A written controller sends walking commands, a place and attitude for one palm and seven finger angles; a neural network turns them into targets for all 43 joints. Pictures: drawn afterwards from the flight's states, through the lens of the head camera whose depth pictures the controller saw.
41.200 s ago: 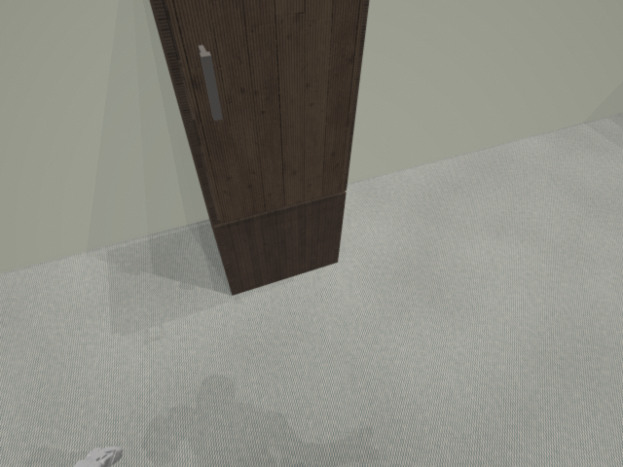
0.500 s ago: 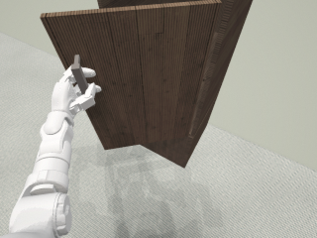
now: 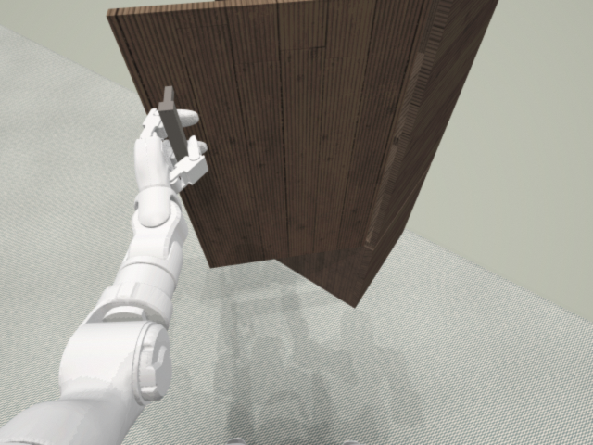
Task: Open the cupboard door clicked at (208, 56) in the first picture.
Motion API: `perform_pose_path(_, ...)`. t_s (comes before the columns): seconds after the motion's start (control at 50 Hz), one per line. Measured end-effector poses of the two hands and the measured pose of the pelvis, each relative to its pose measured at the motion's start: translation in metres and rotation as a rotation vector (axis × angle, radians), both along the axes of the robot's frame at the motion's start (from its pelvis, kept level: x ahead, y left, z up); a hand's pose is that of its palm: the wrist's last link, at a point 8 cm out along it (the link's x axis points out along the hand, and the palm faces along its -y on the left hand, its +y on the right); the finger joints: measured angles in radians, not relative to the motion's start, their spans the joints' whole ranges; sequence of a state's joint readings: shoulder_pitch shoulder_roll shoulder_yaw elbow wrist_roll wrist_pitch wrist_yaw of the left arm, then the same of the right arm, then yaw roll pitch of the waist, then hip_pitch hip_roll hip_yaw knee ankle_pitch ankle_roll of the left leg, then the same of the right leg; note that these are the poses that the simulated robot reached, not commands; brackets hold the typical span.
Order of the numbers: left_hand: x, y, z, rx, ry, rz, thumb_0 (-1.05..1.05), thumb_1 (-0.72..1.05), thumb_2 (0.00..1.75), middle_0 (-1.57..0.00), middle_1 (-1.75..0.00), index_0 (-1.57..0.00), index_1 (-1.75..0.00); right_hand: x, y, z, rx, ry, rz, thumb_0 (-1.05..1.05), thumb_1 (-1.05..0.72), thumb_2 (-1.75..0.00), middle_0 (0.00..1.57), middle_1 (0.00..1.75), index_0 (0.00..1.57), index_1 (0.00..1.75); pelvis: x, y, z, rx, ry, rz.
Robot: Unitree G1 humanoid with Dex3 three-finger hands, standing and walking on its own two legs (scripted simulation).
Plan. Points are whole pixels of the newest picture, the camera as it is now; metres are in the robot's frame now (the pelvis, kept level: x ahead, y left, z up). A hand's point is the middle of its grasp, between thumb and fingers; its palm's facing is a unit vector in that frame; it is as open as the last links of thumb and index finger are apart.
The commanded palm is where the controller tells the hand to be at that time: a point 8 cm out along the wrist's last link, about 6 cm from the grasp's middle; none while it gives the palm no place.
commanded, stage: pull the door open along its arc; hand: left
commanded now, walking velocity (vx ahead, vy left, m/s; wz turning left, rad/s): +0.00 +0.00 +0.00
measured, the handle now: (180, 137) +0.52 +0.15 +0.12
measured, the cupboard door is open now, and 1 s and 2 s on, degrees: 44 69 68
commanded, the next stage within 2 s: open thumb and fingers to let go in 1.04 s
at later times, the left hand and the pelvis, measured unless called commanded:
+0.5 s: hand (198, 168) +0.46 +0.12 +0.12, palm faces +0.11 -0.99 +0.00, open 5.6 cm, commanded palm +0.40 +0.17 +0.12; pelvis +0.00 +0.01 +0.01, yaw -2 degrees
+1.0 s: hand (242, 238) +0.34 +0.05 +0.12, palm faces +0.27 -0.96 +0.01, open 6.1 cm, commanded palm +0.30 +0.10 +0.12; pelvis +0.04 +0.00 +0.02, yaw +1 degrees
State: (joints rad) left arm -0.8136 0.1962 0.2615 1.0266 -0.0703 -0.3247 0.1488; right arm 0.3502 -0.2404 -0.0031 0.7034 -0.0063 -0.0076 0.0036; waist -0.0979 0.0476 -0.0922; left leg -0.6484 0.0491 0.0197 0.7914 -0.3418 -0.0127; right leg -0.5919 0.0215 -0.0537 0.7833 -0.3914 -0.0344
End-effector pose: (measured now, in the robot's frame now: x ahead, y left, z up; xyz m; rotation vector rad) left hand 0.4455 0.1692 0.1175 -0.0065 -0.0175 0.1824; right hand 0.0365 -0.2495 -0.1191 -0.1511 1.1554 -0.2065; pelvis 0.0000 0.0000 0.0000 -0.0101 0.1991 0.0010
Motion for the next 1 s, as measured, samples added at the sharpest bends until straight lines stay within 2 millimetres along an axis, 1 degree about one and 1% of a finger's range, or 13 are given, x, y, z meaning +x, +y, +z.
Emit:
perform_pose_path(0.1, 0.000, 0.000, 0.000, 0.011, -0.003, 0.000, 0.01, 0.75, 0.86, -0.38, -1.35, -0.36, -1.35, -0.036, -0.004, -0.003, -0.004, 0.079, -0.036, 0.00, -0.91, -0.90, 0.20, 0.30, 0.20, 0.30, -0.005, -0.002, 0.000, 0.001, 0.002, -0.003)
perform_pose_path(0.16, 0.001, 0.000, 0.000, 0.007, -0.002, 0.004, 0.01, 0.75, 0.86, -0.38, -1.35, -0.37, -1.35, -0.050, -0.006, -0.001, -0.011, 0.109, -0.050, 0.01, -0.91, -0.90, 0.20, 0.30, 0.20, 0.30, -0.007, -0.002, 0.001, 0.000, 0.003, -0.004)
perform_pose_path(0.2, 0.001, 0.000, 0.000, 0.003, -0.001, 0.010, 0.01, 0.75, 0.86, -0.38, -1.35, -0.37, -1.35, -0.056, -0.008, 0.000, -0.017, 0.119, -0.055, 0.01, -0.91, -0.90, 0.20, 0.30, 0.20, 0.30, -0.008, -0.002, 0.001, -0.001, 0.005, -0.005)
perform_pose_path(0.3, 0.001, -0.001, 0.000, -0.002, -0.002, 0.023, 0.01, 0.75, 0.86, -0.38, -1.35, -0.38, -1.35, -0.058, -0.010, 0.003, -0.029, 0.112, -0.056, 0.01, -0.91, -0.90, 0.20, 0.30, 0.20, 0.30, -0.010, -0.001, 0.002, -0.002, 0.009, -0.008)
perform_pose_path(0.4, -0.001, 0.000, -0.001, 0.004, -0.011, 0.003, 0.01, 0.76, 0.84, -0.37, -1.35, -0.36, -1.35, -0.044, -0.009, 0.006, -0.027, 0.067, -0.060, 0.01, -0.91, -0.90, 0.20, 0.30, 0.20, 0.30, -0.006, 0.002, 0.003, 0.000, 0.007, -0.020)
perform_pose_path(0.46, -0.006, 0.001, -0.001, 0.015, -0.021, -0.039, 0.01, 0.77, 0.82, -0.38, -1.35, -0.35, -1.35, -0.030, -0.006, 0.008, -0.019, 0.029, -0.061, 0.01, -0.91, -0.90, 0.20, 0.30, 0.20, 0.30, -0.002, 0.004, 0.005, 0.002, 0.000, -0.029)
perform_pose_path(0.52, -0.015, 0.002, -0.002, 0.011, -0.029, -0.080, 0.01, 0.76, 0.80, -0.37, -1.35, -0.35, -1.35, -0.012, -0.002, 0.011, -0.008, -0.015, -0.058, 0.01, -0.91, -0.90, 0.20, 0.30, 0.20, 0.30, 0.004, 0.006, 0.007, 0.003, -0.012, -0.037)
perform_pose_path(0.58, -0.027, 0.000, -0.002, 0.001, -0.035, -0.112, 0.01, 0.75, 0.78, -0.37, -1.35, -0.34, -1.34, 0.012, 0.002, 0.015, 0.005, -0.072, -0.049, 0.01, -0.91, -0.90, 0.20, 0.30, 0.20, 0.30, 0.011, 0.008, 0.009, 0.004, -0.026, -0.043)
perform_pose_path(0.64, -0.045, -0.005, -0.002, -0.008, -0.039, -0.130, 0.01, 0.74, 0.76, -0.37, -1.35, -0.34, -1.32, 0.040, 0.007, 0.020, 0.021, -0.141, -0.030, 0.01, -0.91, -0.90, 0.20, 0.30, 0.20, 0.30, 0.018, 0.009, 0.012, 0.006, -0.044, -0.047)
perform_pose_path(0.76, -0.087, -0.024, -0.002, -0.045, -0.026, -0.117, 0.01, 0.72, 0.74, -0.36, -1.34, -0.34, -1.29, 0.105, 0.019, 0.037, 0.052, -0.281, 0.035, 0.01, -0.91, -0.90, 0.20, 0.30, 0.20, 0.30, 0.031, 0.009, 0.016, 0.011, -0.087, -0.048)
perform_pose_path(0.86, -0.120, -0.047, 0.002, -0.073, 0.015, -0.046, 0.02, 0.71, 0.74, -0.34, -1.31, -0.35, -1.29, 0.157, 0.032, 0.055, 0.068, -0.376, 0.110, 0.01, -0.91, -0.90, 0.20, 0.30, 0.20, 0.30, 0.038, 0.005, 0.018, 0.014, -0.120, -0.034)
perform_pose_path(0.94, -0.138, -0.064, 0.005, -0.076, 0.042, 0.044, 0.03, 0.70, 0.76, -0.33, -1.28, -0.36, -1.30, 0.189, 0.041, 0.065, 0.074, -0.424, 0.177, 0.01, -0.91, -0.90, 0.20, 0.30, 0.20, 0.30, 0.041, 0.000, 0.018, 0.015, -0.137, -0.007)
perform_pose_path(1.0, -0.142, -0.070, 0.006, -0.013, 0.040, 0.086, 0.02, 0.70, 0.78, -0.34, -1.28, -0.34, -1.31, 0.204, 0.045, 0.067, 0.082, -0.437, 0.218, 0.01, -0.91, -0.90, 0.20, 0.30, 0.20, 0.30, 0.041, -0.005, 0.015, 0.016, -0.143, 0.013)
